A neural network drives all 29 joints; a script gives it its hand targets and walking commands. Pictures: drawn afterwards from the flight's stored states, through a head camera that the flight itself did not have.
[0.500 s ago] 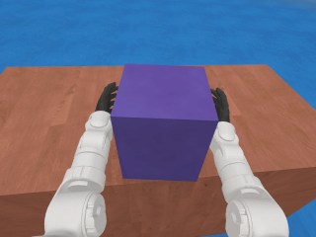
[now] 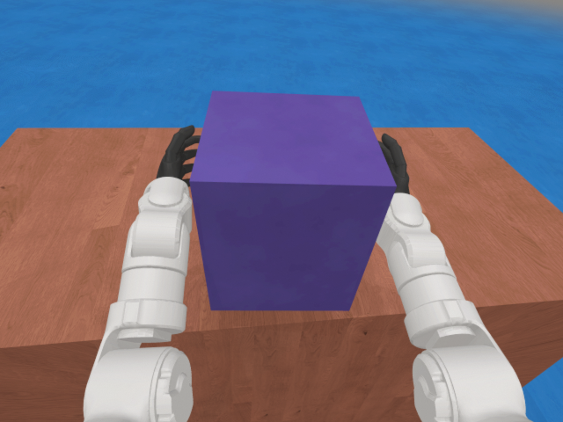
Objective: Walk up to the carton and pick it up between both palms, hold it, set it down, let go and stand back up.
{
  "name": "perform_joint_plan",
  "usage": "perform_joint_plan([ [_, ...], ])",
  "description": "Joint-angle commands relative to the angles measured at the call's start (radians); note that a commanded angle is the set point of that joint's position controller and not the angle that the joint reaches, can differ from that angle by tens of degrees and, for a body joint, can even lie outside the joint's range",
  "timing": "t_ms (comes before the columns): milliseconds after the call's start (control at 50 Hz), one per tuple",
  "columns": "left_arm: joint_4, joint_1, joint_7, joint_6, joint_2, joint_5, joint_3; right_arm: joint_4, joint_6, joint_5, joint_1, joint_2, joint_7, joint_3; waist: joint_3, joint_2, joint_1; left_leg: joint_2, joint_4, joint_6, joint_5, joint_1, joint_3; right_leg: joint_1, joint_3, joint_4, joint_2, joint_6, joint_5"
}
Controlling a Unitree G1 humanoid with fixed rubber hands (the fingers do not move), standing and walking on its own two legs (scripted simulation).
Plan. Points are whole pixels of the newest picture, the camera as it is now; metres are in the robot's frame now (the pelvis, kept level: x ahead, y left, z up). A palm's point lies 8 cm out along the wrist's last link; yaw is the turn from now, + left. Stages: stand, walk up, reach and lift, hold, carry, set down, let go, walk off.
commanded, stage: reach and lift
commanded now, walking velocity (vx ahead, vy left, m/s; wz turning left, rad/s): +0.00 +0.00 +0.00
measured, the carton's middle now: (283, 205) +0.39 -0.04 +0.15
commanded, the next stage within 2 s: hold in 1.72 s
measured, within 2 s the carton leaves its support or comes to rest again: neither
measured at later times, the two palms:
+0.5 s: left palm (149, 165) +0.38 +0.13 +0.23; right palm (386, 161) +0.38 -0.17 +0.23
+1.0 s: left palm (139, 150) +0.39 +0.14 +0.25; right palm (383, 132) +0.39 -0.16 +0.27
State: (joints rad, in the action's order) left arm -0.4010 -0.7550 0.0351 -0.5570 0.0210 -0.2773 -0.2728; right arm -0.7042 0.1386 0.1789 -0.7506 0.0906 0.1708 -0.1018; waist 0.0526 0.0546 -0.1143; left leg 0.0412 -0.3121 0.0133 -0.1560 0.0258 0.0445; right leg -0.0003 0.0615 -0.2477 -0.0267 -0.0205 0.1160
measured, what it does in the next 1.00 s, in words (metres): stands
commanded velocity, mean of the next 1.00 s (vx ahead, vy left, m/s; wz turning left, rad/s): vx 0.00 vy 0.00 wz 0.00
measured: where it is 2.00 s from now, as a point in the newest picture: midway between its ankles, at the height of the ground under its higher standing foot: outside the picture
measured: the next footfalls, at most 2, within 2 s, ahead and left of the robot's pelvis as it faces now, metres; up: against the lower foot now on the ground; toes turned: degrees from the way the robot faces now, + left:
none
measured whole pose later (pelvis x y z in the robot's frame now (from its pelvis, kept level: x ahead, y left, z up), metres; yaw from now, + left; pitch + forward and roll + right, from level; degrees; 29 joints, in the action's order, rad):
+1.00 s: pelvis +0.00 -0.01 +0.00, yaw +2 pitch -7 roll -1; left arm -0.42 -0.89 0.02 -0.77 -0.04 -0.23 -0.34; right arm -0.79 0.43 0.33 -1.03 0.16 0.23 -0.03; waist -0.04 0.01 -0.10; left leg 0.04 -0.37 0.02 -0.18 0.07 -0.01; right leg -0.02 0.08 -0.28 -0.02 -0.01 0.14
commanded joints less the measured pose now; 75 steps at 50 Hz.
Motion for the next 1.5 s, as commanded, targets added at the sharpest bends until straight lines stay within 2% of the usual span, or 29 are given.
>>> perform_joint_plan([
  [0,0.17,-0.688,-0.14,0.049,0.57,0.113,0.429,0.314,-0.029,0.05,-0.805,-0.599,-0.084,0.369,-0.515,-0.033,0.009,-0.08,0.001,0.011,0.258,-0.146,0.002,0.095,0.035,-0.007,0.079,-0.033,-0.246],
  [40,0.176,-0.701,-0.138,0.039,0.584,0.11,0.426,0.316,-0.018,0.058,-0.825,-0.6,-0.077,0.373,-0.53,-0.046,0.004,-0.082,-0.008,0.016,0.263,-0.151,-0.004,0.094,0.037,-0.011,0.079,-0.033,-0.265],
  [60,0.147,-0.694,-0.141,0.027,0.564,0.103,0.405,0.285,0.001,0.057,-0.813,-0.601,-0.077,0.369,-0.489,-0.038,0.012,-0.086,0.0,0.011,0.235,-0.14,-0.001,0.091,0.03,-0.003,0.074,-0.034,-0.232],
  [80,0.117,-0.693,-0.145,0.016,0.555,0.091,0.385,0.25,0.016,0.049,-0.806,-0.598,-0.076,0.35,-0.452,-0.029,0.004,-0.086,0.011,0.006,0.187,-0.129,-0.002,0.082,0.027,0.004,0.072,-0.034,-0.19],
  [100,0.131,-0.716,-0.15,0.012,0.554,0.089,0.377,0.251,0.023,0.044,-0.815,-0.607,-0.075,0.345,-0.452,-0.019,0.01,-0.086,0.02,0.0,0.159,-0.116,0.0,0.084,0.028,0.004,0.072,-0.037,-0.16],
  [180,0.15,-0.78,-0.152,-0.002,0.572,0.116,0.4,0.241,0.042,0.058,-0.859,-0.626,-0.077,0.326,-0.49,-0.054,-0.009,-0.086,0.013,0.01,0.156,-0.119,-0.007,0.068,0.033,-0.003,0.077,-0.031,-0.126],
  [220,0.131,-0.786,-0.15,-0.014,0.566,0.111,0.382,0.226,0.059,0.058,-0.866,-0.63,-0.074,0.32,-0.47,-0.049,-0.01,-0.088,0.012,0.005,0.139,-0.108,-0.008,0.063,0.031,0.0,0.075,-0.032,-0.116],
  [260,0.086,-0.789,-0.154,-0.024,0.558,0.103,0.361,0.195,0.072,0.054,-0.885,-0.631,-0.076,0.302,-0.437,-0.049,-0.008,-0.088,0.022,0.001,0.097,-0.089,-0.007,0.049,0.029,0.003,0.074,-0.031,-0.07],
  [320,0.079,-0.832,-0.154,-0.031,0.561,0.101,0.347,0.173,0.086,0.058,-0.928,-0.639,-0.082,0.286,-0.442,-0.062,0.0,-0.086,0.028,-0.003,0.063,-0.066,-0.008,0.056,0.03,0.0,0.076,-0.029,-0.03],
  [340,0.106,-0.846,-0.149,-0.033,0.568,0.109,0.355,0.198,0.087,0.071,-0.945,-0.65,-0.083,0.301,-0.478,-0.06,0.009,-0.086,0.022,-0.002,0.088,-0.069,-0.01,0.066,0.031,-0.007,0.08,-0.029,-0.049],
  [400,0.126,-0.87,-0.139,-0.037,0.583,0.143,0.384,0.22,0.096,0.102,-0.976,-0.657,-0.081,0.325,-0.531,-0.073,0.003,-0.09,-0.002,0.011,0.155,-0.091,-0.018,0.079,0.027,-0.014,0.085,-0.027,-0.106],
  [480,0.088,-0.862,-0.136,-0.058,0.562,0.131,0.353,0.185,0.131,0.121,-0.985,-0.648,-0.076,0.325,-0.491,-0.058,0.014,-0.086,0.0,0.007,0.134,-0.073,-0.02,0.07,0.018,-0.008,0.086,-0.028,-0.079],
  [540,0.11,-0.883,-0.137,-0.068,0.555,0.145,0.361,0.167,0.157,0.14,-0.972,-0.65,-0.073,0.325,-0.494,-0.059,0.004,-0.086,-0.002,0.016,0.149,-0.063,-0.026,0.075,0.018,-0.012,0.09,-0.03,-0.094],
  [560,0.086,-0.88,-0.139,-0.07,0.543,0.135,0.339,0.162,0.163,0.145,-0.989,-0.65,-0.074,0.323,-0.475,-0.066,0.017,-0.09,0.002,0.012,0.132,-0.052,-0.024,0.074,0.014,-0.01,0.085,-0.031,-0.078],
  [580,0.108,-0.89,-0.138,-0.073,0.544,0.142,0.344,0.155,0.171,0.149,-0.976,-0.652,-0.07,0.322,-0.475,-0.058,0.008,-0.088,0.001,0.012,0.144,-0.057,-0.024,0.074,0.014,-0.009,0.086,-0.031,-0.091],
  [680,0.142,-0.905,-0.138,-0.085,0.543,0.163,0.362,0.187,0.202,0.201,-0.992,-0.656,-0.06,0.342,-0.512,-0.074,0.011,-0.091,-0.019,0.023,0.206,-0.066,-0.034,0.089,0.008,-0.017,0.092,-0.032,-0.145],
  [700,0.13,-0.908,-0.139,-0.089,0.537,0.161,0.357,0.157,0.217,0.203,-0.974,-0.648,-0.057,0.335,-0.49,-0.073,0.003,-0.092,-0.018,0.026,0.197,-0.057,-0.036,0.083,0.007,-0.017,0.092,-0.032,-0.135],
  [760,0.125,-0.933,-0.14,-0.094,0.531,0.167,0.349,0.164,0.234,0.214,-1.006,-0.654,-0.053,0.335,-0.482,-0.068,0.011,-0.093,-0.009,0.02,0.159,-0.036,-0.038,0.078,0.004,-0.013,0.09,-0.034,-0.105],
  [840,0.166,-0.962,-0.132,-0.098,0.545,0.191,0.372,0.202,0.252,0.247,-1.03,-0.665,-0.05,0.354,-0.539,-0.083,0.014,-0.097,-0.028,0.035,0.216,-0.053,-0.043,0.087,0.004,-0.023,0.098,-0.032,-0.151],
  [880,0.185,-0.97,-0.128,-0.1,0.549,0.21,0.393,0.202,0.269,0.261,-1.01,-0.657,-0.042,0.359,-0.542,-0.082,-0.004,-0.095,-0.038,0.04,0.247,-0.065,-0.049,0.083,0.003,-0.023,0.101,-0.035,-0.173],
  [940,0.153,-0.964,-0.134,-0.112,0.528,0.198,0.36,0.163,0.296,0.267,-0.996,-0.649,-0.038,0.349,-0.503,-0.073,0.001,-0.095,-0.022,0.035,0.202,-0.04,-0.05,0.076,-0.005,-0.014,0.1,-0.035,-0.133],
  [1020,0.203,-0.981,-0.13,-0.117,0.532,0.226,0.393,0.231,0.308,0.308,-1.031,-0.659,-0.034,0.379,-0.571,-0.092,0.017,-0.097,-0.04,0.043,0.259,-0.045,-0.055,0.091,-0.009,-0.028,0.104,-0.037,-0.191],
  [1060,0.199,-0.982,-0.129,-0.125,0.533,0.227,0.382,0.207,0.324,0.311,-1.02,-0.652,-0.031,0.372,-0.556,-0.088,0.008,-0.096,-0.038,0.045,0.255,-0.045,-0.058,0.087,-0.007,-0.024,0.106,-0.034,-0.182],
  [1240,0.221,-1.019,-0.128,-0.151,0.502,0.249,0.378,0.203,0.381,0.354,-1.035,-0.649,-0.017,0.38,-0.557,-0.085,0.017,-0.102,-0.04,0.048,0.252,-0.019,-0.062,0.088,-0.02,-0.027,0.105,-0.039,-0.194],
  [1260,0.224,-1.016,-0.128,-0.154,0.5,0.248,0.369,0.21,0.384,0.359,-1.038,-0.655,-0.017,0.385,-0.561,-0.081,0.024,-0.102,-0.041,0.044,0.248,-0.012,-0.066,0.092,-0.022,-0.028,0.105,-0.039,-0.197],
  [1320,0.238,-1.024,-0.125,-0.162,0.512,0.273,0.388,0.24,0.397,0.378,-1.062,-0.655,-0.014,0.39,-0.591,-0.08,0.019,-0.101,-0.049,0.052,0.276,-0.015,-0.068,0.094,-0.023,-0.03,0.111,-0.038,-0.216],
  [1340,0.21,-1.028,-0.126,-0.167,0.499,0.257,0.369,0.193,0.407,0.375,-1.054,-0.638,-0.015,0.377,-0.547,-0.085,0.022,-0.101,-0.039,0.052,0.241,-0.001,-0.067,0.077,-0.024,-0.022,0.109,-0.038,-0.178],
  [1460,0.236,-1.034,-0.13,-0.185,0.482,0.27,0.358,0.207,0.434,0.395,-1.059,-0.644,-0.012,0.381,-0.597,-0.075,0.03,-0.104,-0.044,0.048,0.259,0.008,-0.07,0.098,-0.033,-0.032,0.111,-0.04,-0.21],
  [1480,0.236,-1.039,-0.13,-0.19,0.487,0.271,0.366,0.176,0.44,0.394,-1.047,-0.636,-0.009,0.368,-0.576,-0.095,0.019,-0.104,-0.046,0.056,0.261,0.007,-0.069,0.087,-0.031,-0.031,0.109,-0.037,-0.207],
])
